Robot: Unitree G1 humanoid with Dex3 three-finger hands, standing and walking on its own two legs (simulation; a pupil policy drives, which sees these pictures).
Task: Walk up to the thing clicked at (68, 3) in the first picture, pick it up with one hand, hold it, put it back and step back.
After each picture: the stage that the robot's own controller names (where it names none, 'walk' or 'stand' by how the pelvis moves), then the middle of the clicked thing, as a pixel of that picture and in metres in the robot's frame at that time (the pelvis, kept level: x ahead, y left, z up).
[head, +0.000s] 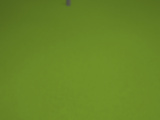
stand; (68, 1) +2.24 +0.17 -0.72
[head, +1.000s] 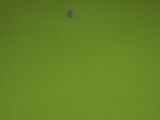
walk; (70, 13) +2.10 +0.11 -0.71
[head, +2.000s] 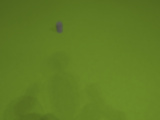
walk; (59, 27) +1.42 +0.16 -0.72
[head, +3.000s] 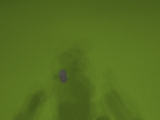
walk; (63, 76) +0.85 +0.21 -0.69
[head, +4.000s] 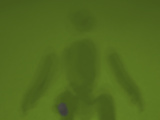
walk; (63, 109) +0.49 +0.21 -0.70
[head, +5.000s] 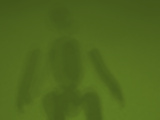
stand; out of the picture +0.33 +0.19 -0.71
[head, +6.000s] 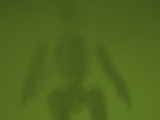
stand; out of the picture +0.32 +0.16 -0.72
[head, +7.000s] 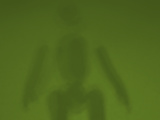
stand; out of the picture +0.32 +0.19 -0.72
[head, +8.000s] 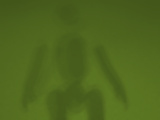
stand; out of the picture +0.30 +0.19 -0.73
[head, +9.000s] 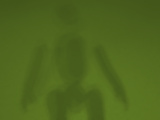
stand; out of the picture +0.30 +0.19 -0.73
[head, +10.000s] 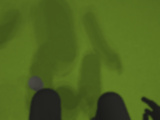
go down; (36, 84) +0.35 +0.22 -0.43
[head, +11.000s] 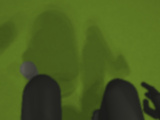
go down; (29, 71) +0.38 +0.24 -0.31
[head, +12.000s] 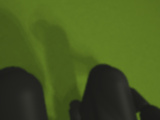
close in; out of the picture +0.35 +0.27 -0.22
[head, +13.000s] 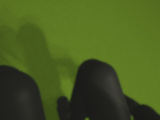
close; out of the picture +0.35 +0.28 -0.21
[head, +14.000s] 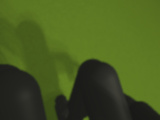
lift; out of the picture +0.34 +0.28 -0.21
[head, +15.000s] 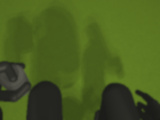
lift; (16, 82) +0.30 +0.22 -0.05
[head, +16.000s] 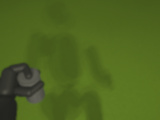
hold; (32, 86) +0.33 +0.17 +0.02
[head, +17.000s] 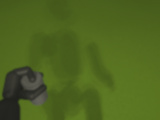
hold; (35, 88) +0.33 +0.17 -0.01
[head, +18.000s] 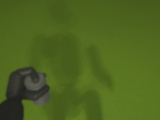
hold; (38, 89) +0.32 +0.16 -0.01
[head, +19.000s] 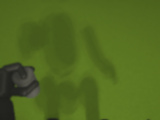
crouch; (27, 83) +0.34 +0.19 -0.06
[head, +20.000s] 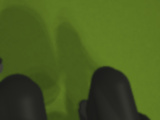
lower; out of the picture +0.38 +0.26 -0.16
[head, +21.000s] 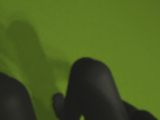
lower; out of the picture +0.38 +0.30 -0.21
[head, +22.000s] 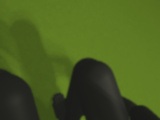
lower; out of the picture +0.37 +0.30 -0.22
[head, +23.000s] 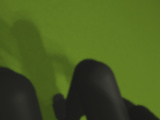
lower; out of the picture +0.36 +0.30 -0.22
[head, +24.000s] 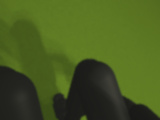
lower; out of the picture +0.36 +0.30 -0.22
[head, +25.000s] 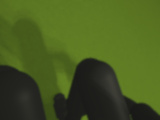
withdraw; out of the picture +0.35 +0.27 -0.22
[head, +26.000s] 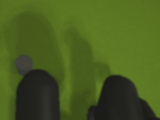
walk; (24, 66) +0.38 +0.24 -0.28
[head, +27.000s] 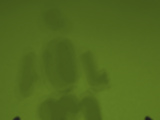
stand; out of the picture +0.31 +0.18 -0.65
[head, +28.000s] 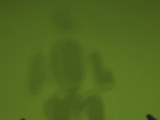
stand; out of the picture +0.33 +0.20 -0.67
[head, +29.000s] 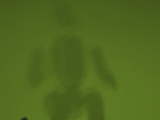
stand; out of the picture +0.33 +0.19 -0.67
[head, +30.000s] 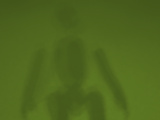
walk; out of the picture +0.35 +0.18 -0.72
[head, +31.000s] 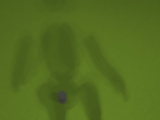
walk; (62, 97) +0.48 +0.14 -0.69
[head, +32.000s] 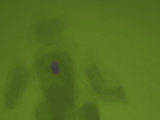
walk; (55, 68) +0.77 +0.23 -0.69
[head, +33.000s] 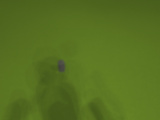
stand; (61, 66) +0.96 +0.19 -0.71
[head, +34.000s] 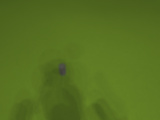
stand; (62, 69) +0.96 +0.19 -0.73
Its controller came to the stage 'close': yes
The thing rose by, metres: 0.70
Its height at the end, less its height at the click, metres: +0.00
